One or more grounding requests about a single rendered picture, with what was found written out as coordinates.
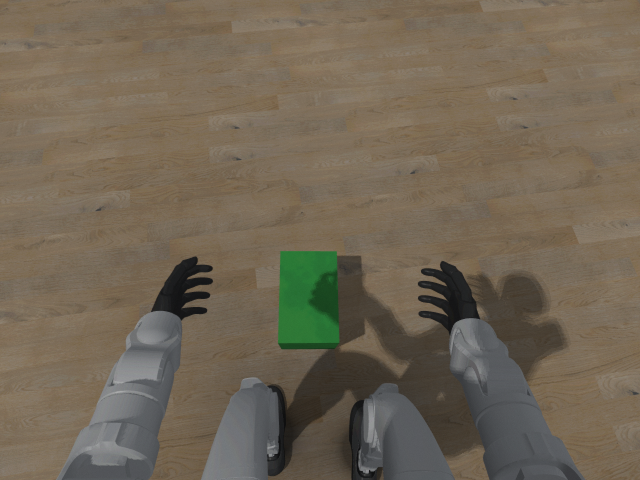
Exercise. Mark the left robot forearm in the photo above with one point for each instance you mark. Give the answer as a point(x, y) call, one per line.
point(121, 439)

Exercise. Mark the left robot hand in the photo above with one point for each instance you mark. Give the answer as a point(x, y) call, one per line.
point(172, 296)

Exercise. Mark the robot right foot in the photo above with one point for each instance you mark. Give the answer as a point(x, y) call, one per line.
point(356, 418)

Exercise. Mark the right robot forearm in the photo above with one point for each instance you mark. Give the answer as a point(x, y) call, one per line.
point(517, 440)

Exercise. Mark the robot right thigh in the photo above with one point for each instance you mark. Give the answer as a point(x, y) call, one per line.
point(409, 449)

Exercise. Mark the right robot hand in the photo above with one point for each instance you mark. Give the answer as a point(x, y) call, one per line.
point(459, 304)

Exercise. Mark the carton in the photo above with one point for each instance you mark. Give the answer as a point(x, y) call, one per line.
point(308, 300)

